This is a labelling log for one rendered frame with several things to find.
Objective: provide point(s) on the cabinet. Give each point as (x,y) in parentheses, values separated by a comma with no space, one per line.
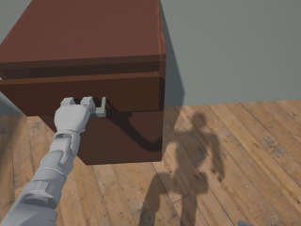
(59,33)

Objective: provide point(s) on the robot left hand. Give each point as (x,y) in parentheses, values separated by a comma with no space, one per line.
(71,116)

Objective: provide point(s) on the drawer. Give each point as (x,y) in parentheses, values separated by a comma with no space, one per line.
(132,86)

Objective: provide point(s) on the left robot forearm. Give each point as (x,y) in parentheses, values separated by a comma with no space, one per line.
(45,187)

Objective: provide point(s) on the handle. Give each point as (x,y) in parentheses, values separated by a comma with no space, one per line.
(98,112)

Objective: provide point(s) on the robot left upper arm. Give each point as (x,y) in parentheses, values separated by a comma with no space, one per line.
(32,215)

